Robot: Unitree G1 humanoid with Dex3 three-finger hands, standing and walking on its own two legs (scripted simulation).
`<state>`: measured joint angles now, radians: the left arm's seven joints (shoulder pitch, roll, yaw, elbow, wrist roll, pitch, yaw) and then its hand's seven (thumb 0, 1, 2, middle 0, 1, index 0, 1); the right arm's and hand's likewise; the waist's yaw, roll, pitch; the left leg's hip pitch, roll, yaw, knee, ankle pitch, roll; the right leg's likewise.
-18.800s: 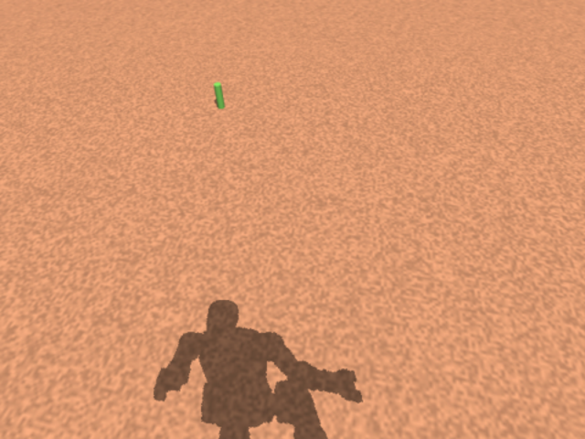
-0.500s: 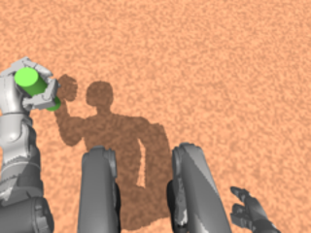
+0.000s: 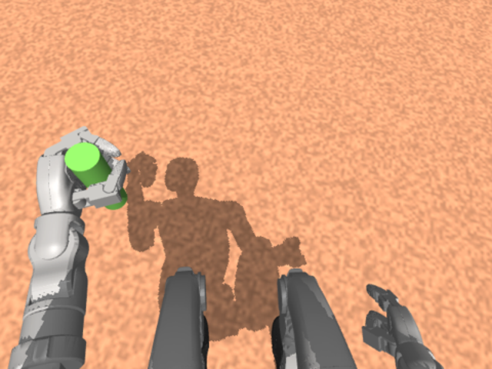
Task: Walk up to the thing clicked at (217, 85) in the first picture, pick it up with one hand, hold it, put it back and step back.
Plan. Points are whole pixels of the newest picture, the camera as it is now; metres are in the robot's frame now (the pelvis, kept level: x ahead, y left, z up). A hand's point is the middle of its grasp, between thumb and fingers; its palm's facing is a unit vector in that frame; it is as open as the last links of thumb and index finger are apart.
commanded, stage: lift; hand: left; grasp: from the side
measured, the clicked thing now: (101, 180) +0.39 +0.23 +0.00
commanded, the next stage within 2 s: hold in 1.28 s
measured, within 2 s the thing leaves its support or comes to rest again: neither
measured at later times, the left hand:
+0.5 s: hand (72, 139) +0.37 +0.20 +0.14, palm faces +0.15 -0.99 -0.05, open 5.3 cm
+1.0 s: hand (69, 109) +0.38 +0.19 +0.19, palm faces +0.15 -0.99 -0.03, open 5.3 cm
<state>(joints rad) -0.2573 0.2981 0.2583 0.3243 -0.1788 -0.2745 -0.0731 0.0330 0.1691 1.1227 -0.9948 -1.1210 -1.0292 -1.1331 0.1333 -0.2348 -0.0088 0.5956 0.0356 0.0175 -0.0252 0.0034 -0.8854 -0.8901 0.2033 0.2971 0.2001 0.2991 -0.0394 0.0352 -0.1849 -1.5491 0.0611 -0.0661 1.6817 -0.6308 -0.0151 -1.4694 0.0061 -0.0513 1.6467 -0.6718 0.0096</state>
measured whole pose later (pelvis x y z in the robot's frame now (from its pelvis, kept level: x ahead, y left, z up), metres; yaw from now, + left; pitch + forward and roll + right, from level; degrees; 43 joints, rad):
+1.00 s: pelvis +0.04 +0.00 +0.15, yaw +3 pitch +12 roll -2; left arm -0.15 0.21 0.15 0.41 -0.16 -0.33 -0.03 0.03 0.17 1.12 -0.99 -1.13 -1.02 -1.14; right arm 0.23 -0.22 0.00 0.64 0.01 -0.01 -0.02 0.01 -0.90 -0.89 0.20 0.30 0.20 0.30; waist -0.03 0.02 -0.08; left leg -0.78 0.05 -0.02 1.03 -0.46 -0.02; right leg -0.71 0.00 -0.04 1.00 -0.49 0.01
